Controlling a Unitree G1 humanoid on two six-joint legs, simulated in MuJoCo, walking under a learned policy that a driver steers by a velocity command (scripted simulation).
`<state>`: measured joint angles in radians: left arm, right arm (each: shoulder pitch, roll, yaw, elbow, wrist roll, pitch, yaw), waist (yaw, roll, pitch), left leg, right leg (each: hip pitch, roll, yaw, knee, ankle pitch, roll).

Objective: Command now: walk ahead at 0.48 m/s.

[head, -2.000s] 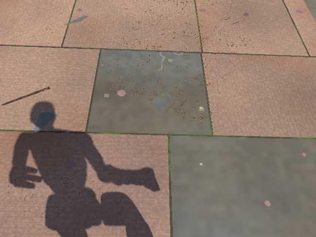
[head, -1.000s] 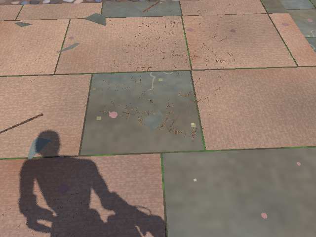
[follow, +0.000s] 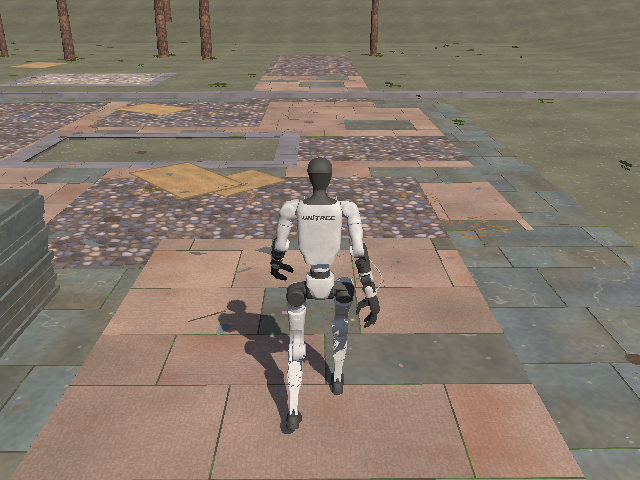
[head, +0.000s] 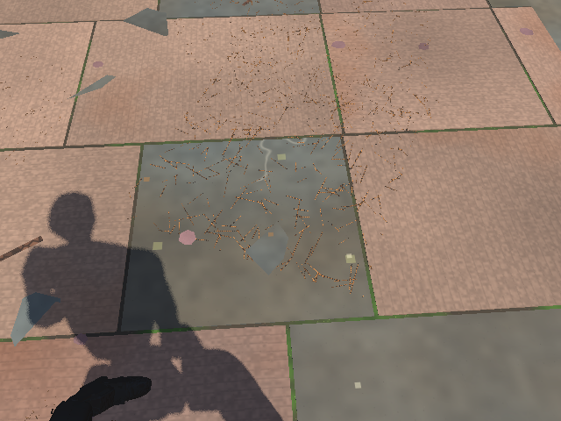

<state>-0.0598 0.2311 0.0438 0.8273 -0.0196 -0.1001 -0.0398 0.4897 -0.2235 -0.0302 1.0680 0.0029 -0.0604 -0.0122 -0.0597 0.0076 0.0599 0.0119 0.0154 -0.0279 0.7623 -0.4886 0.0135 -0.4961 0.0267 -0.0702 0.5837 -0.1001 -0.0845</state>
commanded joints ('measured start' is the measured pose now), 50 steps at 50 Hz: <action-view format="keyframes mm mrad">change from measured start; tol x32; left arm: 1 355 167 47 80 2 7 11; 50 297 105 -1 245 20 64 76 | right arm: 1 -37 -121 -20 -114 48 -69 16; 50 -331 -91 -25 -136 -9 39 -11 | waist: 1 170 -173 -239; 15 91 -26 20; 24 50 279 -464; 50 70 -37 -81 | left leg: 1 -741 -3 -102 649 -6 36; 21 -395 -6 58 -282 521 69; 24 289 407 -420 -225 1417 368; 38 -451 124 -111 -530 -23 116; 50 -191 16 13 -334 443 40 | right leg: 1 774 -371 700 -326 -311 -230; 7 238 -247 195 -480 1 -139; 21 516 -238 -3 -149 608 -33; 25 67 -20 168 637 -616 114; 38 373 -77 61 -77 -74 84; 42 83 -128 148 -249 -374 38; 50 236 -100 108 -178 -43 66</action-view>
